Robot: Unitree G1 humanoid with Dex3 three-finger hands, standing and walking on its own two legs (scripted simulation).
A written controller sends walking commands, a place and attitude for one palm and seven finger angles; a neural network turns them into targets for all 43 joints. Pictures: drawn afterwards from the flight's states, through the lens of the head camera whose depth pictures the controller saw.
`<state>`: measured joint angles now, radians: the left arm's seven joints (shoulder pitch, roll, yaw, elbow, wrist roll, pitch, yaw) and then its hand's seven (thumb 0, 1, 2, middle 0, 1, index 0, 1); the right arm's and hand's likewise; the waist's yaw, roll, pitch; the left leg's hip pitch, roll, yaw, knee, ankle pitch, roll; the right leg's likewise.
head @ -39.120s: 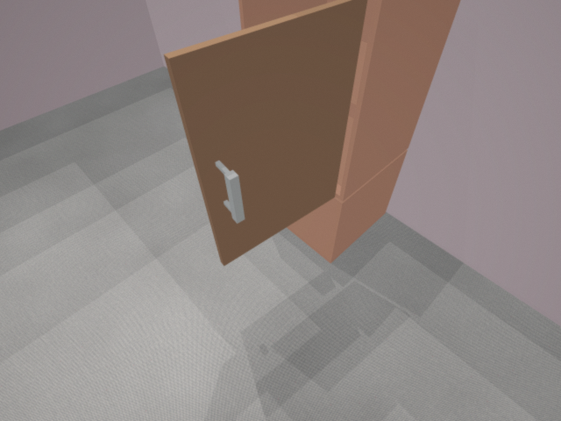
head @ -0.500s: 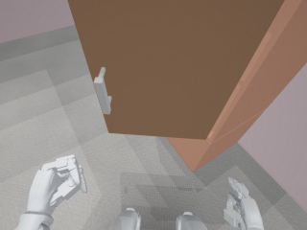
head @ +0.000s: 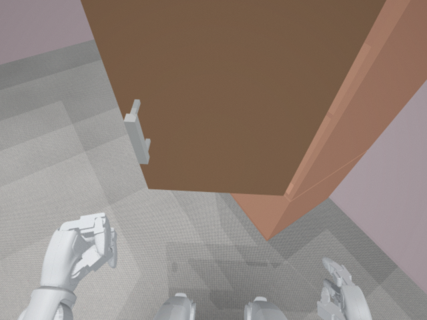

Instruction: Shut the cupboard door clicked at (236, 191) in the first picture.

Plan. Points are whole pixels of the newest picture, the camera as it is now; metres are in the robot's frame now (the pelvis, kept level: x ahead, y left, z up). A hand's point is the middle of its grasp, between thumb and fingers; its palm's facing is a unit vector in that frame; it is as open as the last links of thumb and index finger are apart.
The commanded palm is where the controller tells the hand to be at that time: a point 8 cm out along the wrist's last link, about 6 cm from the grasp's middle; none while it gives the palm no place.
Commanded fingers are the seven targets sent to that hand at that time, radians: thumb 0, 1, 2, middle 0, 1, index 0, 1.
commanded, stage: raise the hand and make a fist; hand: left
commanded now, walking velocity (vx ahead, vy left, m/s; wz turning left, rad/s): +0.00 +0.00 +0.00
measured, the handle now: (140, 133) +0.47 +0.19 +0.05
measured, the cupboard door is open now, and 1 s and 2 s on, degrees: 54 54 54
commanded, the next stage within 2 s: bring the fist close to the handle in 0.14 s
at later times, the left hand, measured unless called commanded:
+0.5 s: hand (127, 236) +0.25 +0.16 +0.05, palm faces -0.02 -1.00 -0.03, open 3.1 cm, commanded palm +0.24 +0.22 +0.05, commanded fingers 0.00 0.90 0.90 -1.30 -1.50 -1.30 -1.50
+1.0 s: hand (147, 195) +0.32 +0.15 +0.05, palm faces -0.01 -1.00 -0.03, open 3.1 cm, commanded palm +0.31 +0.20 +0.05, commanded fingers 0.00 0.90 0.90 -1.30 -1.50 -1.30 -1.50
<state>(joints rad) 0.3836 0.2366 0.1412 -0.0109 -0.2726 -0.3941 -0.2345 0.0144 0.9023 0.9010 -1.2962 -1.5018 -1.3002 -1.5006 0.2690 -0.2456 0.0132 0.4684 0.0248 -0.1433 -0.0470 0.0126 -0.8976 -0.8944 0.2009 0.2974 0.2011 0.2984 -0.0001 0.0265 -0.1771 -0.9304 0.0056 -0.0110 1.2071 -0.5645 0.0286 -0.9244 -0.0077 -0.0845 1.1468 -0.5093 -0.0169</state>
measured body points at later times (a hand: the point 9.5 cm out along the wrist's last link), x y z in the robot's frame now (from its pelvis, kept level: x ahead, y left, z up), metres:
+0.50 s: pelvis -0.01 -0.01 -0.01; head +0.06 -0.01 +0.44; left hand +0.24 +0.22 +0.05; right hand +0.18 -0.24 -0.08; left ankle +0.01 +0.10 -0.64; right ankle +0.03 -0.12 -0.64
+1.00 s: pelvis +0.00 -0.01 +0.00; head +0.07 -0.01 +0.45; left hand +0.32 +0.20 +0.06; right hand +0.14 -0.26 -0.09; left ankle +0.01 +0.10 -0.64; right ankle +0.03 -0.12 -0.64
